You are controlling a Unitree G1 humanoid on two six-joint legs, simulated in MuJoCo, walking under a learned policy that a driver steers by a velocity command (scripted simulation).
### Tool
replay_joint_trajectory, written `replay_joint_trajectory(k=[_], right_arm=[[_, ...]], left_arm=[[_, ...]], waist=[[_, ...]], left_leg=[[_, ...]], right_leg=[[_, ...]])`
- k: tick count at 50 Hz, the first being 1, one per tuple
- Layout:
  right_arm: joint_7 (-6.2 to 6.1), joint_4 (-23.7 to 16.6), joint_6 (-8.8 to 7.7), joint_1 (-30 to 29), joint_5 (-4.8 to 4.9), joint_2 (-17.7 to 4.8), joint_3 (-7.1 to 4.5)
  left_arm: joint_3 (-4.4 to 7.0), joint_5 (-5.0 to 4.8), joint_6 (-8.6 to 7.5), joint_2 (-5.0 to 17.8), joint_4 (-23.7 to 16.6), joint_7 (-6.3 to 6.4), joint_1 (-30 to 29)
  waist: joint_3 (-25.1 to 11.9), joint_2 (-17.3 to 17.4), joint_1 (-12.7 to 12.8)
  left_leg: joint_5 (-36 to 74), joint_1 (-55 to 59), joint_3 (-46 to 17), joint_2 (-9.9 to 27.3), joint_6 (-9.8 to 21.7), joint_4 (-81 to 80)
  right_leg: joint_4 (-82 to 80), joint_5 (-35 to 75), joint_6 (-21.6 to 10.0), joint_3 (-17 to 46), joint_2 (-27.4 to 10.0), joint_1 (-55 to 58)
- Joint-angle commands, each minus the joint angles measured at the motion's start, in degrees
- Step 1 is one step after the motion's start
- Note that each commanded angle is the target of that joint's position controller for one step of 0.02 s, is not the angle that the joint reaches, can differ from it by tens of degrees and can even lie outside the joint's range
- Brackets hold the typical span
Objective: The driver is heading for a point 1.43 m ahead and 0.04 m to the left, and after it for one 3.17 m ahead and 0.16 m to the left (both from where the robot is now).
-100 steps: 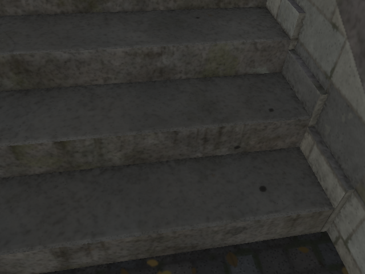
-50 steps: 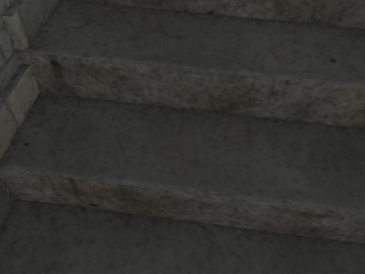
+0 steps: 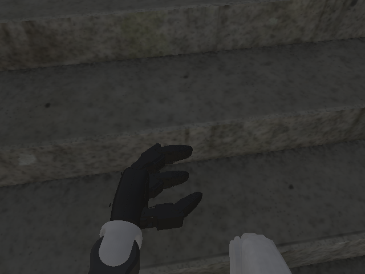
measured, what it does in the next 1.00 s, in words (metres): climbs: right foot 0.17 m higher, then left foot 0.17 m higher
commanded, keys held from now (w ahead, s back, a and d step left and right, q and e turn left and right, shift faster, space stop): w+q+shift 0.14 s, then w+shift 0.18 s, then w+e+shift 0.68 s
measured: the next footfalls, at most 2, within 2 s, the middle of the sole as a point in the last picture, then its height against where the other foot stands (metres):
right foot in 0.06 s outside the picture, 0.17 m higher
left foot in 0.44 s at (106, 217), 0.17 m higher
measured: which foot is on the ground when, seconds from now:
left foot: down 0.00-0.08, up 0.10-0.42, down 0.44-0.82, up 0.84-1.00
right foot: up 0.00-0.04, down 0.06-0.44, up 0.46-0.82, down 0.84-1.00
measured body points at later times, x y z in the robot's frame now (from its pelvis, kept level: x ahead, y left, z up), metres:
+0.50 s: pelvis +0.44 +0.09 +0.23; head +0.46 +0.10 +0.68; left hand +0.32 +0.32 +0.10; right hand +0.73 +0.00 +0.18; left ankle +0.49 +0.20 -0.41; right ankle +0.26 -0.11 -0.37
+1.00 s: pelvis +0.87 +0.13 +0.46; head +0.85 +0.15 +0.91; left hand +0.95 +0.40 +0.32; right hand +1.07 -0.09 +0.43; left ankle +0.83 +0.28 +0.07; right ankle +0.83 +0.10 -0.24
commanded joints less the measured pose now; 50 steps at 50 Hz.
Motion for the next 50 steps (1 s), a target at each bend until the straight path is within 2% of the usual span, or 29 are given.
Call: replay_joint_trajectory(k=[1,2,3,4,5,6,8,10,13,17,19,21,22,23,24,26,28,31,34,36,38,39,41,42,43,44,45,47,50], right_arm=[[-2.21,-7.69,-2.52,-2.42,2.56,-11.56,-3.05],[-1.65,-11.80,-3.38,-8.99,1.31,-20.98,-6.34],[-0.46,-13.65,-4.82,-14.91,0.77,-21.51,-8.03],[1.67,-15.49,-6.66,-18.00,0.03,-14.94,-7.23],[3.83,-19.37,-6.77,-19.16,1.05,-8.24,-6.35],[3.66,-22.21,-6.03,-19.88,-2.80,-5.52,-5.46],[2.40,-25.80,-3.03,-25.44,-4.70,3.55,-1.87],[1.83,-27.77,0.27,-26.24,-3.81,9.62,1.50],[0.58,-33.50,2.20,-36.34,-0.63,8.65,3.09],[-0.35,-37.52,2.77,-44.00,-0.42,5.22,4.44],[2.04,-31.51,1.55,-31.99,-0.67,0.94,3.55],[1.04,-27.60,2.98,-11.76,-0.37,-3.60,-0.08],[0.89,-26.94,2.79,-11.16,-2.07,-9.41,-2.18],[0.27,-24.53,1.60,-12.05,-4.16,-17.01,-4.52],[0.53,-23.69,1.52,-10.67,-4.43,-15.47,-5.37],[2.00,-16.41,-0.74,-17.31,-1.33,-9.31,-4.42],[2.67,-7.22,-1.90,-13.52,-2.32,0.26,-2.27],[2.38,-2.52,-3.41,-13.72,-2.96,4.74,-0.49],[1.75,1.41,-5.01,-11.93,-3.04,0.41,-0.08],[0.94,0.30,-4.36,-13.47,-0.61,-2.77,0.66],[-1.77,-4.14,-4.06,-12.78,3.84,-9.28,-0.40],[-2.56,-5.69,-5.15,-10.43,4.37,-18.83,-2.70],[-1.58,-11.57,-4.79,-18.73,5.23,-24.10,-6.12],[0.44,-14.67,-4.77,-19.05,4.25,-21.98,-6.59],[3.49,-16.96,-5.12,-20.87,-0.11,-8.70,-4.32],[4.80,-25.38,-5.46,-19.10,-3.39,-4.88,-2.74],[4.34,-29.00,-5.55,-23.84,-5.61,-2.83,-1.49],[2.74,-34.28,-4.93,-30.26,-6.89,4.27,2.74],[-0.01,-36.56,-1.51,-34.47,-4.61,4.43,4.74]], left_arm=[[2.73,-3.20,-0.44,7.08,-2.50,1.36,7.14],[6.22,-2.40,1.11,14.10,-0.03,1.84,17.53],[8.54,-3.13,0.60,18.13,4.28,1.17,28.64],[10.93,-1.70,-0.35,23.81,6.92,0.80,31.28],[12.89,-0.85,0.42,27.91,9.47,1.65,27.10],[12.35,-0.47,0.67,22.10,9.90,1.29,22.88],[9.43,-1.39,-1.54,9.90,20.82,0.61,23.85],[9.33,-0.56,-2.81,7.13,29.93,-0.53,28.87],[8.55,-0.16,-4.89,7.42,34.37,-1.49,26.49],[8.81,-2.30,-4.50,14.50,38.55,-1.14,31.36],[9.16,-7.82,-5.92,21.56,33.64,0.22,32.05],[14.57,-7.14,-7.70,36.70,31.14,-1.30,28.71],[15.57,-5.22,-8.10,33.67,29.10,-2.27,28.35],[13.92,-4.92,-7.90,21.96,25.76,-4.78,29.22],[13.95,-4.10,-7.57,18.26,22.86,-5.04,28.72],[11.51,-0.85,-6.16,9.37,15.67,-3.43,22.01],[8.22,0.12,-3.25,2.07,13.06,-3.09,20.27],[7.24,-2.85,-0.55,2.72,11.45,-2.26,16.09],[6.50,-3.09,2.78,2.03,6.67,0.56,6.99],[5.26,-4.12,4.21,4.57,3.08,0.70,2.47],[7.45,-2.62,5.70,11.59,10.10,-0.72,13.19],[8.50,-3.04,6.10,14.38,9.99,-0.42,17.09],[10.87,-2.90,5.91,20.25,14.55,-0.65,38.03],[12.95,-2.70,5.09,24.53,13.79,-1.61,35.91],[14.01,-4.73,3.81,24.15,14.05,-2.52,21.27],[14.22,-3.22,5.06,26.20,12.29,-1.72,15.22],[13.75,-2.80,4.85,23.83,13.79,-0.66,18.34],[12.64,-1.02,2.72,20.43,22.74,-0.45,28.93],[10.67,-1.25,-0.42,17.56,26.93,-1.40,30.31]], waist=[[-16.18,0.93,9.32],[-25.08,3.60,16.12],[-30.05,4.36,20.85],[-33.06,-5.86,20.00],[-31.16,-25.73,15.98],[-26.81,-13.06,11.48],[-5.61,2.74,5.21],[2.72,2.04,1.60],[14.07,-1.77,-2.48],[11.57,-0.65,-3.19],[-8.24,2.45,-5.04],[-23.47,-12.14,-15.17],[-27.63,-10.37,-13.63],[-26.39,13.44,-8.62],[-30.63,8.28,-9.12],[-12.22,-4.19,-0.47],[-3.69,-1.16,4.14],[4.29,-1.83,6.40],[8.96,-2.34,8.97],[12.68,-1.60,12.28],[-5.25,-3.28,14.45],[-11.34,1.06,16.38],[-24.51,11.25,23.68],[-24.58,7.29,22.70],[-14.58,-5.81,13.12],[-18.52,-16.49,6.51],[-16.22,-6.31,7.25],[-0.32,-0.56,4.70],[9.56,3.34,0.77]], left_leg=[[95.01,-30.85,-8.49,9.62,2.83,-3.26],[114.93,-18.93,-10.75,12.22,2.28,10.50],[108.39,-8.17,-13.96,13.80,0.99,27.52],[67.74,-11.30,-9.65,6.58,-0.32,48.83],[12.13,-35.11,-3.25,-4.32,-4.80,80.59],[11.59,-45.28,-4.66,0.62,-3.10,98.75],[10.67,-59.36,-1.89,5.49,0.47,106.96],[1.26,-68.46,-3.98,5.96,2.28,117.03],[-11.88,-72.65,-3.03,6.97,0.62,104.69],[-13.95,-58.03,11.64,6.81,0.07,81.00],[3.47,-8.27,20.81,2.97,-1.77,62.80],[-4.99,-0.94,15.50,1.31,-3.25,47.07],[-8.60,1.37,5.96,1.53,-2.48,36.74],[-3.34,7.92,-25.38,19.92,4.35,17.60],[4.45,10.28,-43.48,26.45,5.54,7.75],[-7.47,-1.72,-29.85,24.43,1.98,10.51],[3.11,-4.71,-13.06,20.64,-0.17,10.30],[10.37,-9.88,0.81,22.98,-3.77,0.57],[10.26,-15.82,10.91,22.20,-5.89,-9.49],[22.46,-29.37,20.57,18.57,-6.87,-20.14],[73.70,-31.55,24.46,14.67,-3.50,-14.44],[100.15,-20.64,22.35,18.08,-2.28,-5.80],[123.20,0.12,17.48,23.29,-1.84,24.14],[104.64,-0.41,16.19,18.40,-2.66,48.17],[18.55,-22.79,9.62,8.20,-5.31,71.15],[8.11,-44.87,2.78,0.32,-8.18,99.60],[7.05,-53.56,0.15,2.28,-7.38,112.98],[0.36,-67.37,0.92,4.97,-5.16,121.92],[-11.53,-71.99,3.58,7.78,-4.99,115.62]], right_leg=[[-26.10,3.62,0.43,-4.92,7.77,70.97],[-31.11,-1.21,-0.34,0.43,7.01,71.55],[-46.97,-0.06,-2.61,6.26,4.58,72.51],[-56.95,-7.29,-6.42,18.61,-4.98,78.85],[-76.06,4.90,-16.34,54.40,-19.66,84.26],[-76.90,-7.69,-16.78,58.29,-21.27,80.19],[-78.37,-20.46,-10.37,42.19,-18.77,67.70],[-81.56,-3.95,-4.38,25.70,-14.42,62.14],[-94.57,8.31,-0.95,6.42,-13.71,51.44],[-106.98,31.37,-3.18,-6.89,-7.44,46.11],[-102.51,79.58,-8.33,-4.95,-6.52,40.88],[-75.32,109.42,-7.78,-1.16,-11.58,64.93],[-57.46,101.06,-4.90,4.33,-10.09,67.74],[-24.23,28.36,-0.86,8.46,3.21,48.51],[6.69,20.35,-0.28,21.02,10.19,36.25],[15.45,23.47,-2.35,16.57,4.95,20.71],[25.95,15.98,-5.84,14.47,3.75,9.71],[26.84,3.73,-6.49,14.81,4.19,2.28],[28.21,-1.55,-6.05,8.87,5.47,-2.25],[-0.03,0.67,-5.71,-0.28,4.07,12.54],[-10.95,11.00,-4.48,-10.99,11.23,51.84],[-17.65,7.01,-3.96,-12.08,11.17,55.95],[-30.12,-0.71,-6.47,-5.33,10.57,62.79],[-50.19,-3.00,-7.99,2.49,13.66,67.11],[-63.61,5.39,-12.48,20.00,10.68,68.13],[-77.14,6.12,-21.99,54.39,-0.12,74.33],[-84.88,-6.99,-22.31,61.76,-3.32,72.81],[-85.41,1.89,-16.42,50.70,-1.06,65.95],[-84.63,13.27,-10.58,33.42,1.73,53.28]])
Keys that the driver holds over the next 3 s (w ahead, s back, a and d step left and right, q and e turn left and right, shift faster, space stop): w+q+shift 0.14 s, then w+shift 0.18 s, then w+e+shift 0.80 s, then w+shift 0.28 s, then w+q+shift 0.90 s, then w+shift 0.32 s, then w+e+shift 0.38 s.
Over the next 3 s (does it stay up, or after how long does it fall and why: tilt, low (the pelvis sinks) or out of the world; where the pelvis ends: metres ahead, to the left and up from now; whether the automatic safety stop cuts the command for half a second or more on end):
stays up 2.64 0.13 0.83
